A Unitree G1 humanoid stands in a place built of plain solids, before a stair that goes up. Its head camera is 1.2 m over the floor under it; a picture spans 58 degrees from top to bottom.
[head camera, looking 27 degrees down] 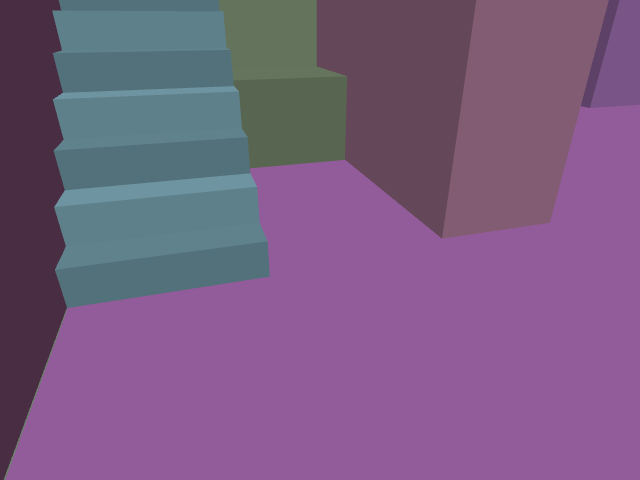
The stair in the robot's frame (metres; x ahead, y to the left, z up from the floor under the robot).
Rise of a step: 0.21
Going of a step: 0.23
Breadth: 0.96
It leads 17 degrees to the left of straight ahead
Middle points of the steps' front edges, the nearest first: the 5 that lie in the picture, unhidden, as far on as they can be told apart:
1.79 0.72 0.21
2.02 0.79 0.42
2.24 0.86 0.62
2.46 0.92 0.83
2.69 0.99 1.04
